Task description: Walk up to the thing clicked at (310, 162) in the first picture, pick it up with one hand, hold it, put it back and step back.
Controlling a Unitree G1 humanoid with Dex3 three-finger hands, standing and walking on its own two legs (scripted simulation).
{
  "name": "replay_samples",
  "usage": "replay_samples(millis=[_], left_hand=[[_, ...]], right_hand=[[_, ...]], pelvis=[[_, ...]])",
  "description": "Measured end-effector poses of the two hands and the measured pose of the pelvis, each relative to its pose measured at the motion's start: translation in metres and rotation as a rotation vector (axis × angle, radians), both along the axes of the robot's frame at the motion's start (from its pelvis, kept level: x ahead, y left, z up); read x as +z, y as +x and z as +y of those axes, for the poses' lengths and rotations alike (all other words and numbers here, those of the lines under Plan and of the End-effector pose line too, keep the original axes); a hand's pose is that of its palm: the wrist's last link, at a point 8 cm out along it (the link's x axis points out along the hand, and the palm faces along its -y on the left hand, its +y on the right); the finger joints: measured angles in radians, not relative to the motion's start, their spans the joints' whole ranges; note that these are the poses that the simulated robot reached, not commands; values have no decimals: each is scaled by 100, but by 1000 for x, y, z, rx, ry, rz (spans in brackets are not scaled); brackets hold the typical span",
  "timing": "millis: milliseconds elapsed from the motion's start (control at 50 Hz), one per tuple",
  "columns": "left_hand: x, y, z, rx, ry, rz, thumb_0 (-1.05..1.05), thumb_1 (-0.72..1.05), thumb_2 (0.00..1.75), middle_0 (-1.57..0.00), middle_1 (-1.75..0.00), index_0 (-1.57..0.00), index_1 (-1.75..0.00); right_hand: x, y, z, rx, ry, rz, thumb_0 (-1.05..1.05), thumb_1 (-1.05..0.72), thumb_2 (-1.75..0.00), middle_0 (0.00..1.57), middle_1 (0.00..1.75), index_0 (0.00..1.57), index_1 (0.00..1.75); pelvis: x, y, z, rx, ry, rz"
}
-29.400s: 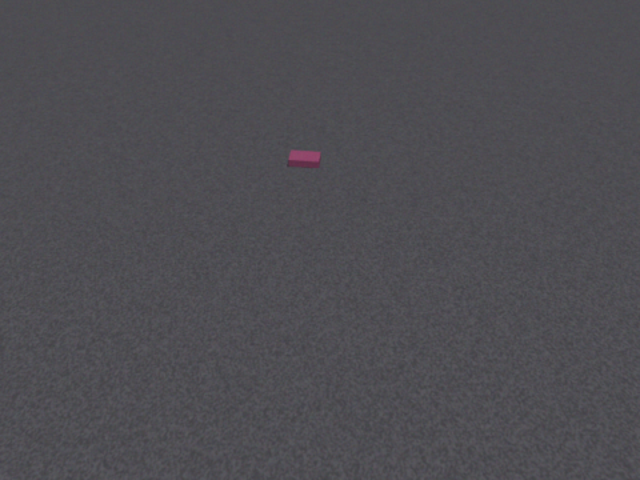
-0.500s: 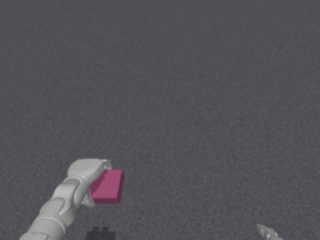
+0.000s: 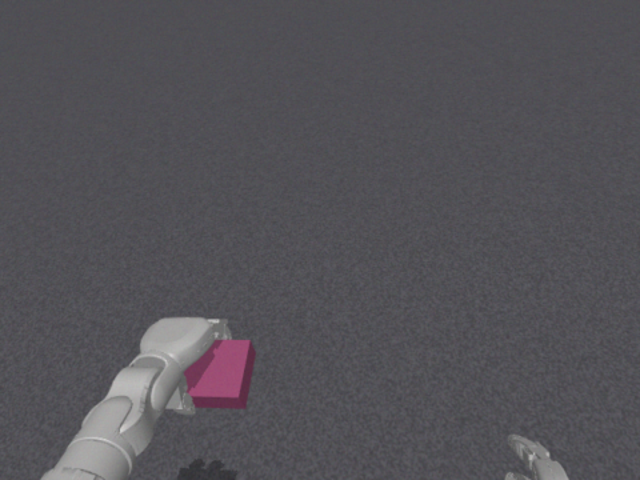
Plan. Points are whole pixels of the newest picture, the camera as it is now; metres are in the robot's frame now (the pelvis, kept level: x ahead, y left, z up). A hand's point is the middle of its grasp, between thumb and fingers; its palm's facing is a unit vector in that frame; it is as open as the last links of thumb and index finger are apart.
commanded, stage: hold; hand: left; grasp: from above
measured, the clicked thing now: (195, 372) +0.30 +0.21 -0.07
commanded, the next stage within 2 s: crouch in 0.52 s
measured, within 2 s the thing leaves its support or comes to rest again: neither
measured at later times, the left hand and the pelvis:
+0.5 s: hand (186, 361) +0.30 +0.22 -0.04, palm faces -0.45 -0.03 -0.89, open 11.2 cm; pelvis +0.01 +0.00 +0.00, yaw +0 degrees
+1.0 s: hand (198, 378) +0.31 +0.22 -0.11, palm faces -0.47 +0.03 -0.88, open 11.1 cm; pelvis +0.00 +0.00 -0.02, yaw +1 degrees
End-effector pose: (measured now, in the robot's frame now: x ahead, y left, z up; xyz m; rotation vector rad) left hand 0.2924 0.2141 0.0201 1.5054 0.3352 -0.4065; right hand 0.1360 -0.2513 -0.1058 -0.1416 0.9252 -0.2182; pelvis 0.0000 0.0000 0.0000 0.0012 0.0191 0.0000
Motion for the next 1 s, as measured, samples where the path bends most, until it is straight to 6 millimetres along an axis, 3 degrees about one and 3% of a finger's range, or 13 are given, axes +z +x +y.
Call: replay_samples(millis=[740, 860, 1000], left_hand=[[-5, 19, 9, 12, -1, 17, 0, -11, 58, -55, -61, -57, -59], [-25, 16, 9, 10, 1, 17, 0, -11, 58, -56, -60, -58, -59], [-74, 22, 10, -21, 51, 9, 0, -11, 58, -56, -60, -58, -58]], right_hand=[[1, 5, 0, -22, -2, 58, 1, -90, -89, 20, 30, 20, 30], [-1, 4, 0, -9, -12, 72, 1, -90, -89, 20, 30, 20, 30], [-23, -13, -8, 24, -52, 131, 0, -89, -89, 20, 30, 20, 30]], pelvis=[[4, 18, 4, 2, -3, 12], [0, 14, 3, 11, -4, 39], [-25, 0, 2, 26, -13, 149]])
